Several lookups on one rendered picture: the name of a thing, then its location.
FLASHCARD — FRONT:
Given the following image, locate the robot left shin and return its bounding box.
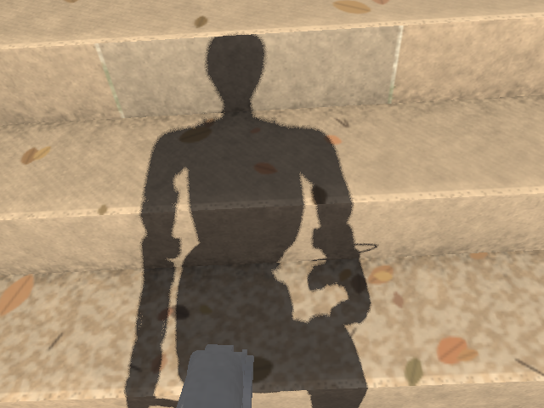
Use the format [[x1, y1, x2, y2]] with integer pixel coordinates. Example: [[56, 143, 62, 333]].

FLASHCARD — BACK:
[[187, 350, 201, 372]]

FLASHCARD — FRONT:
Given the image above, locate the robot left thigh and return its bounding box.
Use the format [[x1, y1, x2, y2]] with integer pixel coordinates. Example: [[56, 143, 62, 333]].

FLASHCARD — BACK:
[[176, 344, 254, 408]]

